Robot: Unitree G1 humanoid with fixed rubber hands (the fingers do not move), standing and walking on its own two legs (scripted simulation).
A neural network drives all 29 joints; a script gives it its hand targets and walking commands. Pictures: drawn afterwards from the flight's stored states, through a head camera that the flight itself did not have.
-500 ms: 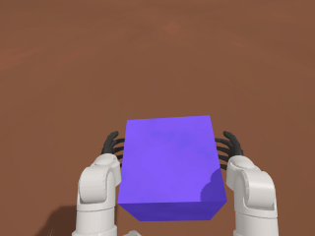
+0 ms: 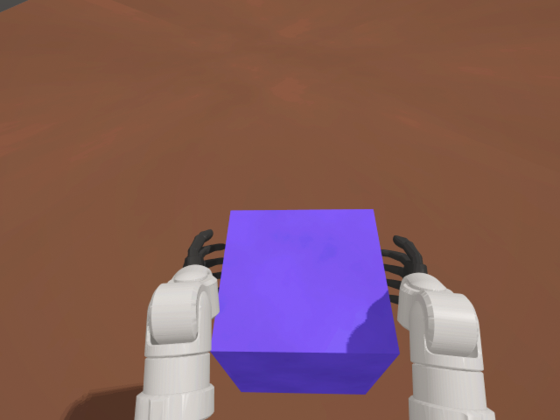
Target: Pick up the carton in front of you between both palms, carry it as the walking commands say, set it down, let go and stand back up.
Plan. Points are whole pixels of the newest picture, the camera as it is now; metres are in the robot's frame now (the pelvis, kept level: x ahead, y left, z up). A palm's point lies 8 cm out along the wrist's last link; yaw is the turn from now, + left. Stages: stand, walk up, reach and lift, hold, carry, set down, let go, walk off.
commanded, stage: carry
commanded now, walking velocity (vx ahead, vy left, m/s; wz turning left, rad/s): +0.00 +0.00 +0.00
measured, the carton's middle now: (301, 307) +0.31 +0.00 -0.01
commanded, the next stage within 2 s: hold in 1.68 s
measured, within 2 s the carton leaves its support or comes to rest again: neither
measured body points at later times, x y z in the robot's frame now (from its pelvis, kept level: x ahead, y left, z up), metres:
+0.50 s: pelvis +0.02 -0.01 +0.00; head +0.01 -0.01 +0.45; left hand +0.33 +0.14 +0.03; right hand +0.32 -0.16 +0.03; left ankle -0.01 +0.10 -0.74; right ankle -0.06 -0.12 -0.73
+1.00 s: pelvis -0.03 -0.01 +0.00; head -0.06 -0.01 +0.45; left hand +0.28 +0.14 +0.03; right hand +0.27 -0.16 +0.03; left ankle -0.01 +0.10 -0.74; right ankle -0.06 -0.12 -0.74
